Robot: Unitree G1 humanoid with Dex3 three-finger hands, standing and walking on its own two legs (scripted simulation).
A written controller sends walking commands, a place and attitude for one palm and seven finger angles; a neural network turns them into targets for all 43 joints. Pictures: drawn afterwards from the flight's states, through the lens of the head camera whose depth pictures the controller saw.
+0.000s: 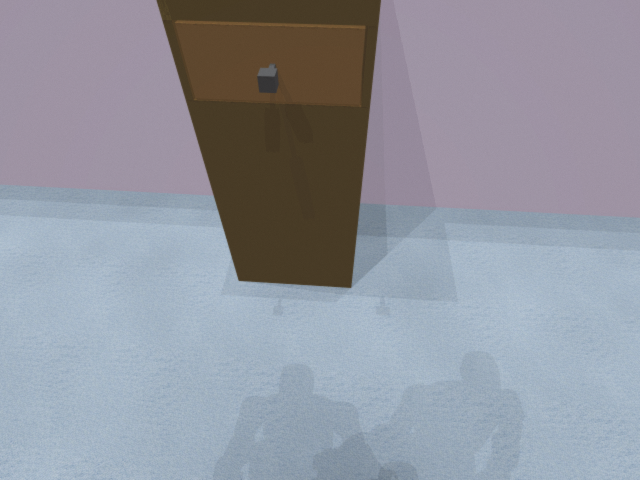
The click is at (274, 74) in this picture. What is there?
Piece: drawer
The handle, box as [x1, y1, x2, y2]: [257, 64, 278, 92]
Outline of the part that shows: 275,64 270,64 268,68 260,68 257,75 259,92 276,91 278,82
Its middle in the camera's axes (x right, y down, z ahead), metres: -0.11 -0.34 +0.82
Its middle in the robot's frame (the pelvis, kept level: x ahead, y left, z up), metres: +0.85 +0.15 +0.08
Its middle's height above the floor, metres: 0.86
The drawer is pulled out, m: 0.00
